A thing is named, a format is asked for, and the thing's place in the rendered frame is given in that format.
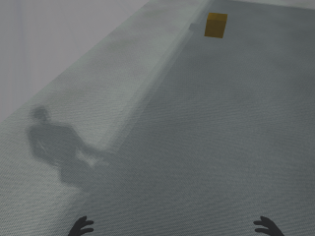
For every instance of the carton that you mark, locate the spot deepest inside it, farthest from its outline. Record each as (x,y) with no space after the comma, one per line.
(215,25)

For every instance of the right robot hand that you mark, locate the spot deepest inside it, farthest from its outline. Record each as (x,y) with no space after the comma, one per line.
(266,222)

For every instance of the left robot hand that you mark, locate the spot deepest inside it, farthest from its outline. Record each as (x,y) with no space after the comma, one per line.
(80,223)

